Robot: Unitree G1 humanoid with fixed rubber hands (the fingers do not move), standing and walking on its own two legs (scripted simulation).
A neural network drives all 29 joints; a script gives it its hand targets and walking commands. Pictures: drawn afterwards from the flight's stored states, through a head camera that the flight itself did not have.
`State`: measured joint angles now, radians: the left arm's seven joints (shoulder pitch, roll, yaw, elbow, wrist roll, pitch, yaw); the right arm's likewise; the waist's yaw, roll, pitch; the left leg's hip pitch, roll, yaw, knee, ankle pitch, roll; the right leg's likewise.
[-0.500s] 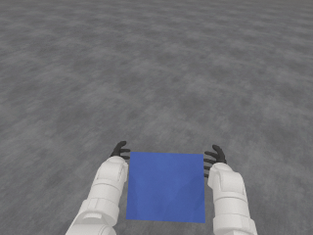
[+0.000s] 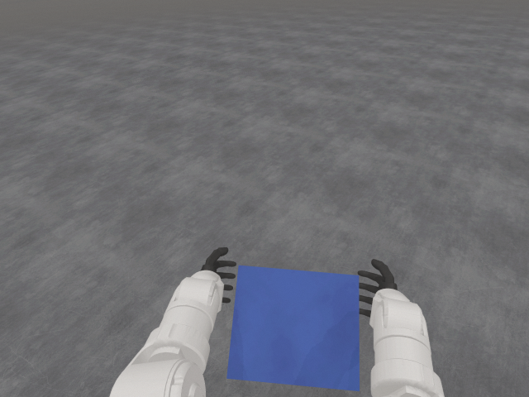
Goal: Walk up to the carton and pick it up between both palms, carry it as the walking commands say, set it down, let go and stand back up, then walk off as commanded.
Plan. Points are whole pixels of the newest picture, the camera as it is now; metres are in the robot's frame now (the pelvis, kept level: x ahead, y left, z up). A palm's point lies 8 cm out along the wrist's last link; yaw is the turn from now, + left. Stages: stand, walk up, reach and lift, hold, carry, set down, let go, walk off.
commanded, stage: set down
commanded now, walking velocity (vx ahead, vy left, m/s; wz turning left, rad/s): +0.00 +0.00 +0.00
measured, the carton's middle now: (290, 321) +0.32 -0.07 -0.09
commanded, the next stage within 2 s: none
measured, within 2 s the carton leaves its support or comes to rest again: neither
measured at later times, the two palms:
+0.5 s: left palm (219, 308) +0.36 +0.06 -0.07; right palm (371, 317) +0.30 -0.22 -0.07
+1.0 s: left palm (233, 327) +0.37 +0.04 -0.16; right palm (368, 342) +0.30 -0.23 -0.16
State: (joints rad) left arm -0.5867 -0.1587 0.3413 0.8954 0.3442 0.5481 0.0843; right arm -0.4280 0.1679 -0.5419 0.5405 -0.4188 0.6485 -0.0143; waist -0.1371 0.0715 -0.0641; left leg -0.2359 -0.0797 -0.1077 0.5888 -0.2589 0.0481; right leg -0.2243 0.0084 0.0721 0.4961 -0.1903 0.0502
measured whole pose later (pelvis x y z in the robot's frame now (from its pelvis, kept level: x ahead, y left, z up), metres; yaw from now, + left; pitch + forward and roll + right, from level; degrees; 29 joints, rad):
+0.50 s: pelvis +0.03 -0.01 -0.01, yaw -1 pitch +13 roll +0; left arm -0.35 -0.18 0.22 0.64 0.22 0.27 0.17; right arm -0.28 0.15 -0.39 0.49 -0.26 0.30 -0.01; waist -0.13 0.06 -0.06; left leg -0.59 -0.10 -0.10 0.67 -0.31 0.03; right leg -0.63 0.02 0.12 0.67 -0.27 0.04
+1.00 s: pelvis -0.04 -0.05 -0.10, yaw -1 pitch +28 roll +1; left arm -0.69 -0.08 0.28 0.84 0.20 0.19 0.21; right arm -0.51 0.19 -0.42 0.56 -0.18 0.22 -0.21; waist -0.06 0.04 -0.15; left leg -1.22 -0.12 -0.16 1.13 -0.40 -0.03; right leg -1.27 0.11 0.11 1.10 -0.31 0.02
